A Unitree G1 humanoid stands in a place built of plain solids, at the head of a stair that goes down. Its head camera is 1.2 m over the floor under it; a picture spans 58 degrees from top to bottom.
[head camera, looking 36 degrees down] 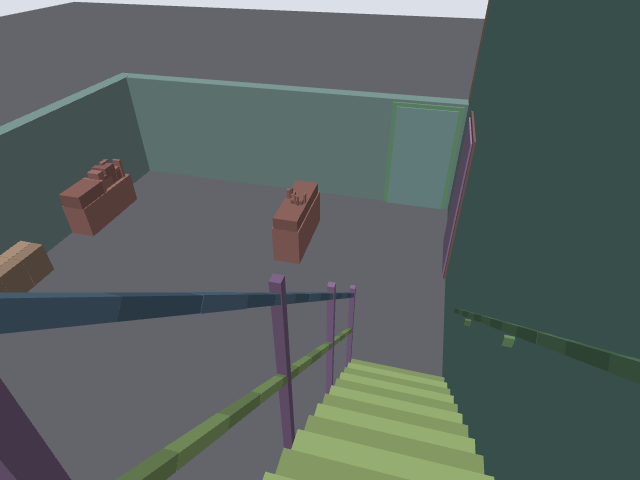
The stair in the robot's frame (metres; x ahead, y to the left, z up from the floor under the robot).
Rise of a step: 0.18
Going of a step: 0.20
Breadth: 0.97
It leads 14 degrees to the right of straight ahead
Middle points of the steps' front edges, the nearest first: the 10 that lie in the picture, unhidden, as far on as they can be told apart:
1.12 -0.35 -0.91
1.32 -0.41 -1.10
1.51 -0.46 -1.28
1.71 -0.51 -1.46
1.91 -0.56 -1.65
2.11 -0.61 -1.83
2.30 -0.66 -2.01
2.50 -0.71 -2.19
2.70 -0.76 -2.38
2.89 -0.81 -2.56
